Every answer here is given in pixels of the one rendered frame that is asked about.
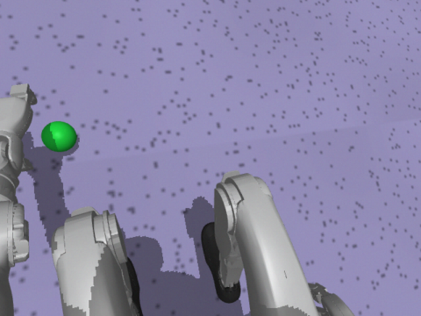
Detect left robot foot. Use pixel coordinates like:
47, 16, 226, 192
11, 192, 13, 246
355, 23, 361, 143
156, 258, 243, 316
126, 256, 143, 316

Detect right robot hand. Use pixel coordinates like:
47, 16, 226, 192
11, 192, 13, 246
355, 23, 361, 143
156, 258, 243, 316
308, 283, 355, 316

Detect left robot hand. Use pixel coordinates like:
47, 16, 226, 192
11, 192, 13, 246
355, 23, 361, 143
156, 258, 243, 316
0, 84, 37, 172

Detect right robot foot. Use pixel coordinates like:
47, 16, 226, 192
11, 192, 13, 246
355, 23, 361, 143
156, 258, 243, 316
201, 222, 241, 303

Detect ball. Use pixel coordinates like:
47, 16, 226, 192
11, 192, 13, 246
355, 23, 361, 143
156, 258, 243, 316
41, 121, 77, 152

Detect left robot arm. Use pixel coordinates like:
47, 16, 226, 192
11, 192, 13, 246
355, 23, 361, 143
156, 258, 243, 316
0, 130, 29, 316

